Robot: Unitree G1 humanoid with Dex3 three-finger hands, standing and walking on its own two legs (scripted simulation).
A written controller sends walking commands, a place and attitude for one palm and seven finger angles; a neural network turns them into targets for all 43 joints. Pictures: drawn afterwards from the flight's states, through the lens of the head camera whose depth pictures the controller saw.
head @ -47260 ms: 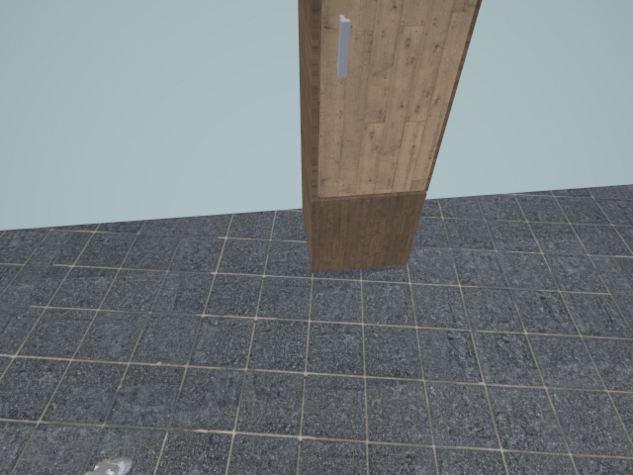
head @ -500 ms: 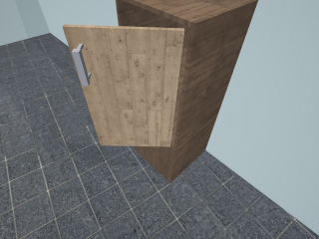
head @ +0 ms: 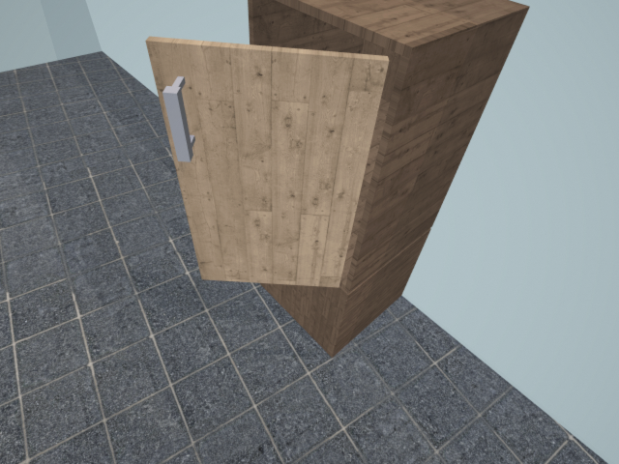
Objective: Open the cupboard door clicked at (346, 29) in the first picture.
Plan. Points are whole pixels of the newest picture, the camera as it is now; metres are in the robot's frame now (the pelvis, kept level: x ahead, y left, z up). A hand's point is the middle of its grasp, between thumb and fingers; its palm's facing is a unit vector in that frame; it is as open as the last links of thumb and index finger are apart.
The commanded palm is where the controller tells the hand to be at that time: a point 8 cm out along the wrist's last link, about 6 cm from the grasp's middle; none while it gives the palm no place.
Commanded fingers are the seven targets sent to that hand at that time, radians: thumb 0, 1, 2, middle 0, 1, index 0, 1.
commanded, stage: shuffle to correct the standing spot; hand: left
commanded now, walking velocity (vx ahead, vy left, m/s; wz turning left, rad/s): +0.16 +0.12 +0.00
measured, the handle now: (182, 119) +0.58 +0.26 +0.15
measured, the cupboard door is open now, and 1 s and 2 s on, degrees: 46 46 46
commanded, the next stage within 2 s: come to a stop and stand still in 0.02 s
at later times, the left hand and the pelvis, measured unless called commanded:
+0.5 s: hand out of the picture +0.09 +0.20 -0.17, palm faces +0.06 -0.98 -0.21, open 7.2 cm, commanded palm none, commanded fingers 0.00 0.90 0.90 -0.20 -0.30 -0.20 -0.30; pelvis +0.05 +0.01 +0.00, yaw +0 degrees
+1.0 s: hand out of the picture +0.00 +0.17 -0.16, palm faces +0.04 -0.98 -0.21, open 7.3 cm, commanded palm none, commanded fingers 0.00 0.90 0.90 -0.20 -0.30 -0.20 -0.30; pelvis -0.03 -0.01 +0.00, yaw +0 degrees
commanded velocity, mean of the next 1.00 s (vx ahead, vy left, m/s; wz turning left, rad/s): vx -0.04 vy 0.00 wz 0.01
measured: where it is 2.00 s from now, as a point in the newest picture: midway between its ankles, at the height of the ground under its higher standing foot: outside the picture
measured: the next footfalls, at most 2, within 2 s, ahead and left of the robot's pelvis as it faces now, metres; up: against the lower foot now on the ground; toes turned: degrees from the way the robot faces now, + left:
left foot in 1.44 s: -0.04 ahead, +0.10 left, +0.00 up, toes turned +3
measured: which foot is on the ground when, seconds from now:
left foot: down 0.00-1.00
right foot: down 0.00-1.00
